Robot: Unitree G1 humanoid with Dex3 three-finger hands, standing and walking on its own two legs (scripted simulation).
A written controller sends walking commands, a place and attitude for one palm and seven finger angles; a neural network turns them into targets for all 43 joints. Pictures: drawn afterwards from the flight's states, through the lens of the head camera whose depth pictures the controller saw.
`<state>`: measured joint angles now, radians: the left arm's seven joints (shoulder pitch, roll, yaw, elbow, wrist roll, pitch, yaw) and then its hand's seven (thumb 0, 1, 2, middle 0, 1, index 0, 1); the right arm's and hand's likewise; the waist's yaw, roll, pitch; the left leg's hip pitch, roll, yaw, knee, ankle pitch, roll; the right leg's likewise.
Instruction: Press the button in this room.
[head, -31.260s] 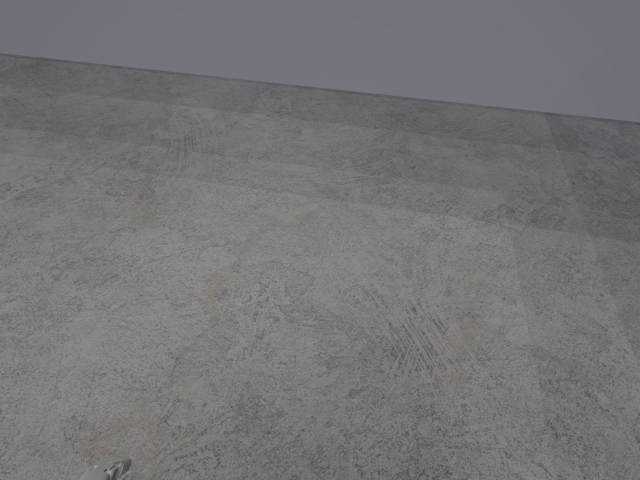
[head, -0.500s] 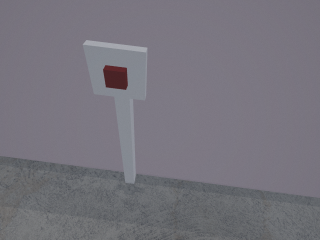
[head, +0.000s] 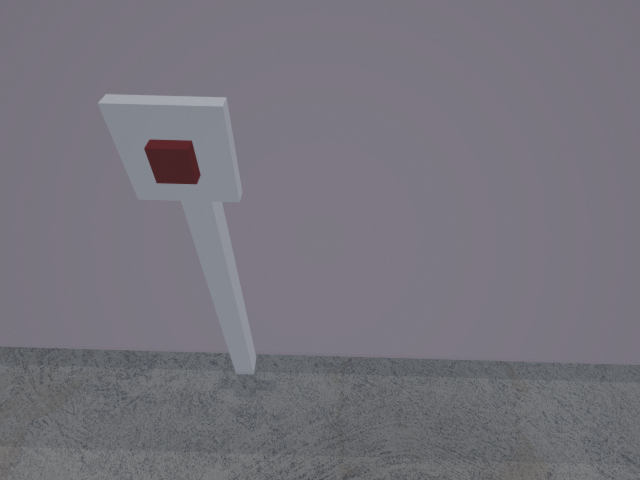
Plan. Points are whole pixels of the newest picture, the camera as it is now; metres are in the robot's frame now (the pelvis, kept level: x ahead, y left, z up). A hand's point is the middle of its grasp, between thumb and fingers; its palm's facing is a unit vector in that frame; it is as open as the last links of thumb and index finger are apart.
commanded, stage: come to a stop and stand still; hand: left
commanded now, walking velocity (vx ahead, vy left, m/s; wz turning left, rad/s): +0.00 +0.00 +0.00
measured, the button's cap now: (174, 161) +0.57 +0.26 +0.11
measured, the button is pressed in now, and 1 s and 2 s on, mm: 0 0 0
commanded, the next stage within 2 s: look again from close up in 0.40 s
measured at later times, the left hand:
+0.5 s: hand out of the picture -0.01 +0.13 -0.18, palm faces +0.02 -0.99 -0.15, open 7.4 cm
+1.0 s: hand out of the picture +0.04 +0.22 -0.17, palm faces -0.05 -0.97 -0.24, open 7.4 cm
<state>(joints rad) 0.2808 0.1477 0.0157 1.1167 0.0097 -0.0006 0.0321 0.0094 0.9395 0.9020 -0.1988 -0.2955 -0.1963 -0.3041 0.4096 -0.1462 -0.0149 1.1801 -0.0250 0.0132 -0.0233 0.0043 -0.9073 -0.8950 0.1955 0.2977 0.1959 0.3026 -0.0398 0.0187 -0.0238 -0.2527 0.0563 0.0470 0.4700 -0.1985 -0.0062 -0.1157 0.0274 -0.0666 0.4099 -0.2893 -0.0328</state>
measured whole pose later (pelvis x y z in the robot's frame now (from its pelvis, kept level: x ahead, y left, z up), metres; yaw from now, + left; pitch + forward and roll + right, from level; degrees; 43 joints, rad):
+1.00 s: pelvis +0.00 +0.03 +0.00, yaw -3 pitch +0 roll +0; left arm 0.26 0.19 -0.01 1.04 0.02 0.00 0.04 0.01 0.91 0.90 -0.20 -0.30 -0.20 -0.30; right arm 0.28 -0.18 0.02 1.04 -0.02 -0.01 -0.02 0.00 -0.93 -0.89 0.20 0.30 0.20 0.30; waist 0.00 0.00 0.01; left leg -0.25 -0.02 0.07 0.50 -0.25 0.05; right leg -0.17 -0.03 0.00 0.50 -0.33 0.02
